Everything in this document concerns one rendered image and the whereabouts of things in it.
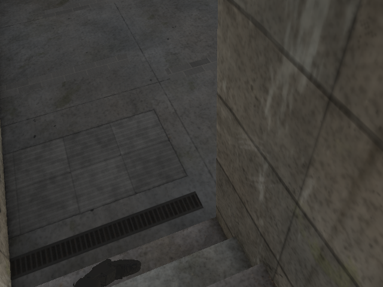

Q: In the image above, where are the stairs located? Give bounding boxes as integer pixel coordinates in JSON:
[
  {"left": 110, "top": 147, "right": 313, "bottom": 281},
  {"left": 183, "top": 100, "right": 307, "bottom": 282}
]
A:
[{"left": 36, "top": 217, "right": 276, "bottom": 287}]

